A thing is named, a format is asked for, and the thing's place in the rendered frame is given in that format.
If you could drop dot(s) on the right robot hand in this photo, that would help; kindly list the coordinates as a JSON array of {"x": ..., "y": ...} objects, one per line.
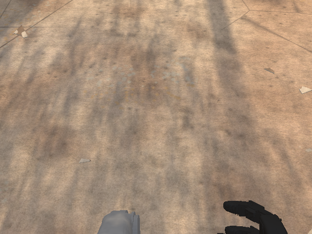
[{"x": 268, "y": 223}]

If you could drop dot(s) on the left robot thigh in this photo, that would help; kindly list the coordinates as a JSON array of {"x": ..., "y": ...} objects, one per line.
[{"x": 120, "y": 222}]

